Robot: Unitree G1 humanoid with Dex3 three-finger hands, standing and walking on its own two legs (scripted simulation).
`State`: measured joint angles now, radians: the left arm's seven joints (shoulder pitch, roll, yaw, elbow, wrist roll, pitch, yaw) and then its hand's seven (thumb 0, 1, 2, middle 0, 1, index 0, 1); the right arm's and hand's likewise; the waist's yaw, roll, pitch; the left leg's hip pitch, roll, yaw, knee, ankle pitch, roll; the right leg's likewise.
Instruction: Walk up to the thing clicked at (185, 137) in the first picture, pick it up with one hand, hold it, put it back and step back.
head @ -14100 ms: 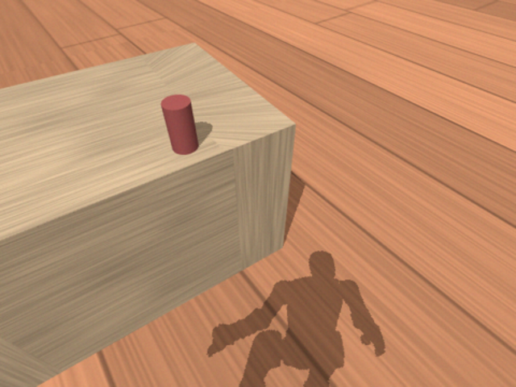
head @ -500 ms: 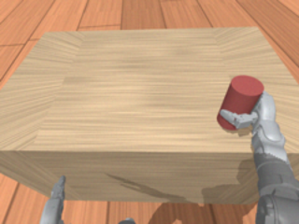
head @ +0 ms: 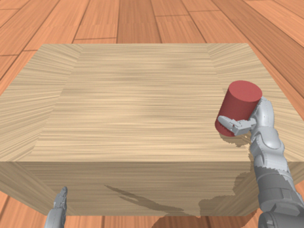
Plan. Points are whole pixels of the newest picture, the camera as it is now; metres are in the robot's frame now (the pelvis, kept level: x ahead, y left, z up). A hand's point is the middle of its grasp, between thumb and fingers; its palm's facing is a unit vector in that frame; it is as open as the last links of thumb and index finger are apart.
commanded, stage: lift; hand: right
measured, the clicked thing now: (235, 110) +0.41 -0.18 +0.12
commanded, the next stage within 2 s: hold in 0.96 s
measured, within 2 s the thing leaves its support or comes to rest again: neither
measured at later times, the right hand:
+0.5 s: hand (250, 109) +0.35 -0.18 +0.18, palm faces +0.11 +0.99 -0.02, open 10.4 cm
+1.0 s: hand (256, 106) +0.33 -0.17 +0.21, palm faces +0.12 +0.99 -0.02, open 10.4 cm
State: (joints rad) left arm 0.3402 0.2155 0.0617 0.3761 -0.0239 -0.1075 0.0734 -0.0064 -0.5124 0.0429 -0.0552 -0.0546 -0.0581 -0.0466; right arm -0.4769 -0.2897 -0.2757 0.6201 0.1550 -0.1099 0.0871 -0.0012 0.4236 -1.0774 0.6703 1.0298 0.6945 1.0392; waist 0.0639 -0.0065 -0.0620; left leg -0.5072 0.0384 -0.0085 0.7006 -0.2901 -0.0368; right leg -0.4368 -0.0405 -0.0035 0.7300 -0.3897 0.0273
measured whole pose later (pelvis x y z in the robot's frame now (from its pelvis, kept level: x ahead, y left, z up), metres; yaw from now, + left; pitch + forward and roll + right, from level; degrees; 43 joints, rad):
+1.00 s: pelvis -0.01 +0.01 +0.02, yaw -1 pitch -2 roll +0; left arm 0.27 0.22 0.09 0.57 -0.03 -0.19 0.07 -0.01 -0.53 0.05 -0.05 -0.05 -0.04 -0.05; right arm -0.30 -0.26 -0.25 0.01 0.21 0.39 0.05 0.00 0.43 -1.09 0.67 1.04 0.69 1.05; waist 0.01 -0.05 -0.04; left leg -0.28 0.05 0.02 0.56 -0.23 -0.03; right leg -0.21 -0.03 0.01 0.57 -0.31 0.03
